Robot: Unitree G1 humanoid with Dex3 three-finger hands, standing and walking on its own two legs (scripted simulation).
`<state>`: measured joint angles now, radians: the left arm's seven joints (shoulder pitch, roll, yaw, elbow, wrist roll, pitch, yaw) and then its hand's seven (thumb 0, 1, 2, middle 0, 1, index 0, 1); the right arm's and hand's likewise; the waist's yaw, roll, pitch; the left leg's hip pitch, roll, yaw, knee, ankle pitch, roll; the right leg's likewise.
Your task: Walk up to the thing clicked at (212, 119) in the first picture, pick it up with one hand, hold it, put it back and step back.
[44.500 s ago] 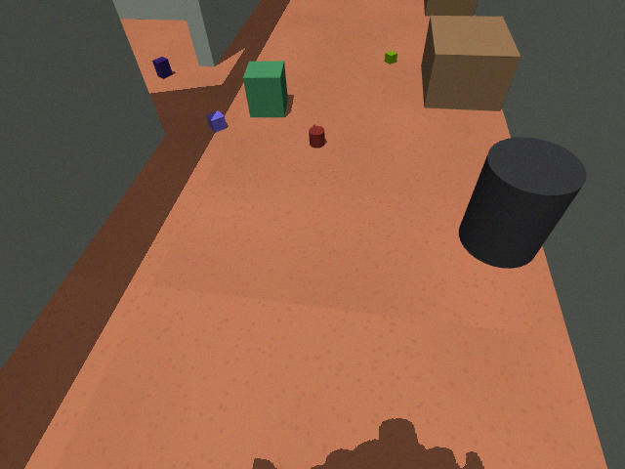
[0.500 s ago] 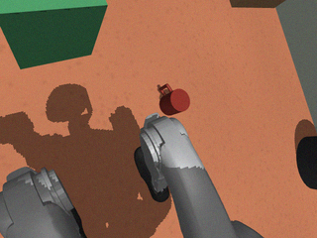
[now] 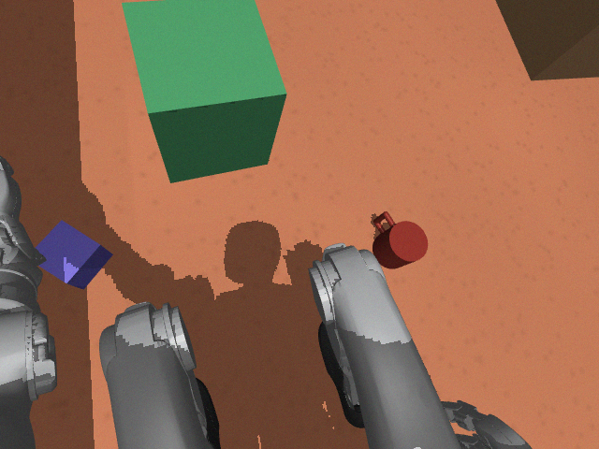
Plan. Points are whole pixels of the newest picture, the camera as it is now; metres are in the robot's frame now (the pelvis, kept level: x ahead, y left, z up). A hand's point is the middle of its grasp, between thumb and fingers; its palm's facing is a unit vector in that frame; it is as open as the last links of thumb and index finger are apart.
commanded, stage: withdraw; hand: left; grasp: from above
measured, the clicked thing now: (73, 255) +0.44 +0.30 -0.29
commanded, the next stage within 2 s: home in 0.46 s
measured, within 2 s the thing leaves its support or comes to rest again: neither
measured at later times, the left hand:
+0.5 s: hand (16, 230) +0.44 +0.31 -0.13, palm faces -0.41 -0.06 -0.91, open 13.6 cm
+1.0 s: hand out of the picture +0.41 +0.30 -0.05, palm faces -0.36 -0.44 -0.83, open 11.5 cm
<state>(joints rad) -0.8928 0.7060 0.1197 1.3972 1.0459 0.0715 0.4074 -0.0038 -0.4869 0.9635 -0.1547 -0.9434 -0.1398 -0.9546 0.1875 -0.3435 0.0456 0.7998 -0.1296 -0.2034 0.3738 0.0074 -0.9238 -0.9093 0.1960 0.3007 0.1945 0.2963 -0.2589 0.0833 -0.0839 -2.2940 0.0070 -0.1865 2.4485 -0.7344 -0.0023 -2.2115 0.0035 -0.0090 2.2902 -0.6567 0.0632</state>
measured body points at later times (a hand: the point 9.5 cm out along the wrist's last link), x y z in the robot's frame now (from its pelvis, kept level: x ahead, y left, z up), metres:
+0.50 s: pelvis -0.01 -0.01 +0.01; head +0.21 +0.09 +0.39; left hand +0.46 +0.32 -0.08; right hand +0.09 -0.29 -0.09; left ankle +0.06 +0.12 -0.30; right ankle +0.12 -0.16 -0.30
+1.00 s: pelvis +0.00 -0.01 +0.08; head +0.21 +0.04 +0.48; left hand +0.42 +0.32 +0.00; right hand +0.07 -0.27 -0.04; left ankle +0.06 +0.12 -0.30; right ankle +0.12 -0.16 -0.30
